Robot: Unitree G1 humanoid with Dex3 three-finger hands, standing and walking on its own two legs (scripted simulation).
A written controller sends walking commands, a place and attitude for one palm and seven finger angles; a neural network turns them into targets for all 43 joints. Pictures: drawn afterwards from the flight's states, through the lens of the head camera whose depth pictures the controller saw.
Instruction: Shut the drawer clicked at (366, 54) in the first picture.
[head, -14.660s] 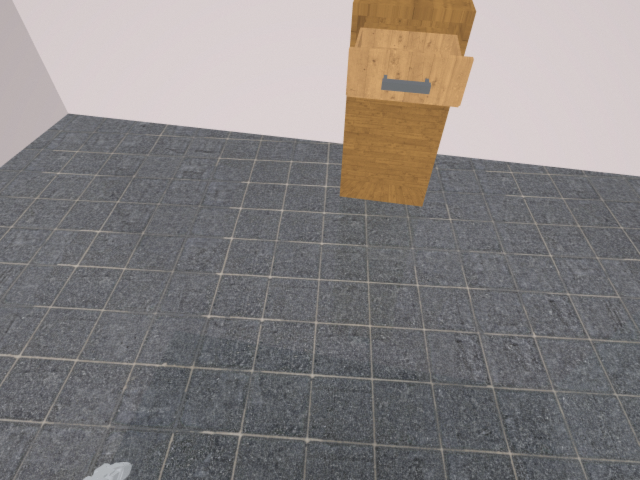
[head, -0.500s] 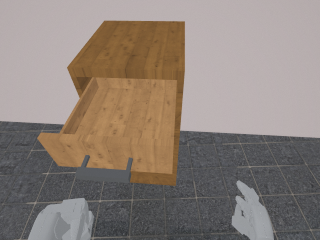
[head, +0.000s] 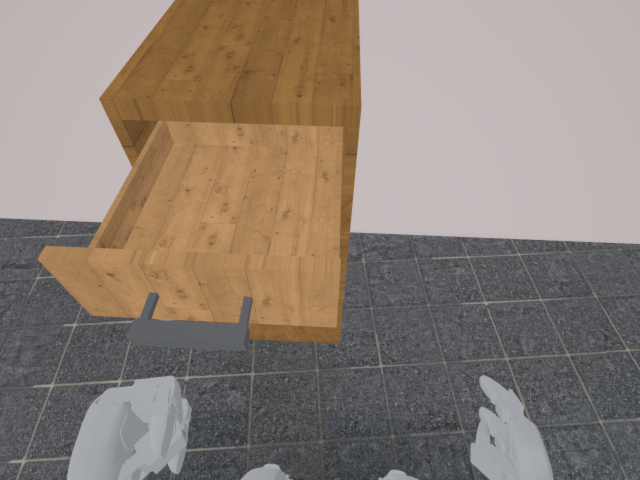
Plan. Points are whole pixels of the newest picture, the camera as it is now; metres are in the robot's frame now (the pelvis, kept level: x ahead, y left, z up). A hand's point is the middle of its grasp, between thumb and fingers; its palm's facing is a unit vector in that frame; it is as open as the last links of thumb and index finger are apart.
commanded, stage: bring the fist close to the handle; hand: left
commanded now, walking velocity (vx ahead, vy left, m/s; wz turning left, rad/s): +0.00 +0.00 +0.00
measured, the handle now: (194, 318) +0.30 +0.18 +0.03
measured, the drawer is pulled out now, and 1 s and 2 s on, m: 0.28 0.28 0.20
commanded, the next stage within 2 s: push the drawer shut in 0.78 s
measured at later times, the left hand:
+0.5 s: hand (209, 413) +0.19 +0.14 +0.04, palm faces +0.00 -1.00 -0.04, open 3.3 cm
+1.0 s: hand (199, 414) +0.19 +0.15 +0.04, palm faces +0.03 -1.00 -0.06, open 3.3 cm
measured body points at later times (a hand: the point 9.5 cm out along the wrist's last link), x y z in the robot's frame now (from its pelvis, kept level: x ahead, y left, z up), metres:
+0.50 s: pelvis -0.01 +0.00 -0.03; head +0.06 +0.00 +0.42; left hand +0.19 +0.19 +0.04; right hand +0.19 -0.22 -0.10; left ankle +0.01 +0.11 -0.67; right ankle +0.02 -0.10 -0.67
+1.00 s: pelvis +0.00 +0.00 -0.03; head +0.06 +0.00 +0.42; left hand +0.18 +0.20 +0.04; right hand +0.19 -0.23 -0.10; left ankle +0.01 +0.11 -0.67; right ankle +0.02 -0.10 -0.67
